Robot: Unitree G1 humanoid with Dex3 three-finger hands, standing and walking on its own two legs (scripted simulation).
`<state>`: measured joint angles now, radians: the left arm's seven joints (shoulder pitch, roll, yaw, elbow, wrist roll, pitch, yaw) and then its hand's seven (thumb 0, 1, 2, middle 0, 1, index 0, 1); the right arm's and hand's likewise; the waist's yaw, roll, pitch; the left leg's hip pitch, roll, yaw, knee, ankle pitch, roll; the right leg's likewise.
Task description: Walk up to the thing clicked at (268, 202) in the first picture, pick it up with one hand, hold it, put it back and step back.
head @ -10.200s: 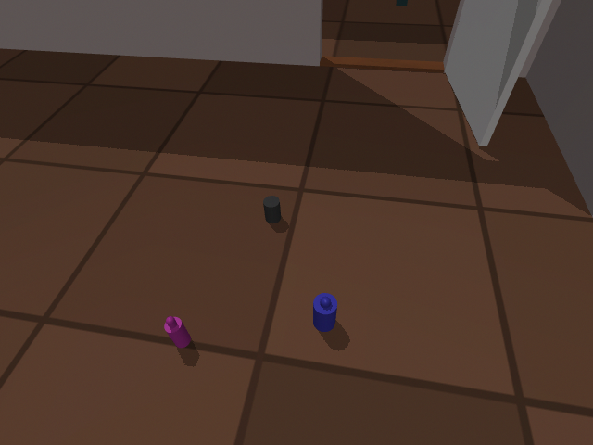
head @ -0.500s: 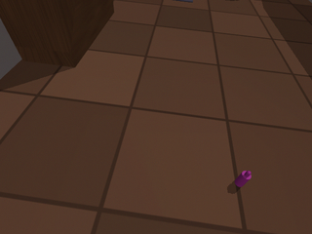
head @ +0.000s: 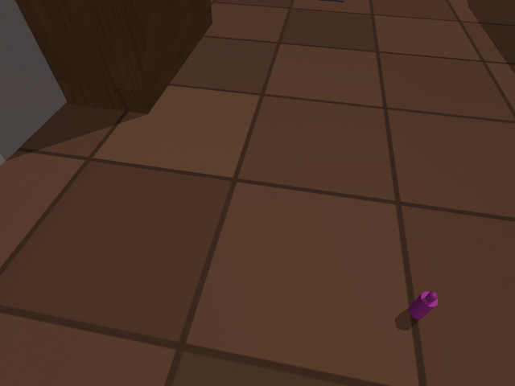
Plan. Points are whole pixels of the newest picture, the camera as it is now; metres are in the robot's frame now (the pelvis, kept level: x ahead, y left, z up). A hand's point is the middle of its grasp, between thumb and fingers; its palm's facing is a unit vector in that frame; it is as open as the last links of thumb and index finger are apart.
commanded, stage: walk up
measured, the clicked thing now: out of the picture +0.19 -1.19 -0.71
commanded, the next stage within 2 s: stand in 0.24 s
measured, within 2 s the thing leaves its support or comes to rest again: neither
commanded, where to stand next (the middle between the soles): +0.06 -0.03 m, yaw -2 degrees
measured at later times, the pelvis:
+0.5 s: pelvis -0.01 -0.01 +0.02, yaw -1 degrees
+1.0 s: pelvis +0.00 -0.02 +0.02, yaw -2 degrees
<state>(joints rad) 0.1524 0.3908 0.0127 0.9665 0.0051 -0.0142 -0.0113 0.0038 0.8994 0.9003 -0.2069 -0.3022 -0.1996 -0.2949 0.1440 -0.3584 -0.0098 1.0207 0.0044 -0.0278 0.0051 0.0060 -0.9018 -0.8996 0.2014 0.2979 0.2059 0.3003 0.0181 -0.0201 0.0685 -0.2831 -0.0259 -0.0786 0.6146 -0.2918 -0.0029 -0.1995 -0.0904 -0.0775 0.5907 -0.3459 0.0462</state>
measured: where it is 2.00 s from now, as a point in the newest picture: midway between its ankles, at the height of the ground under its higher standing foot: outside the picture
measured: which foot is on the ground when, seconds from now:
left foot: down 0.00-1.00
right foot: down 0.00-1.00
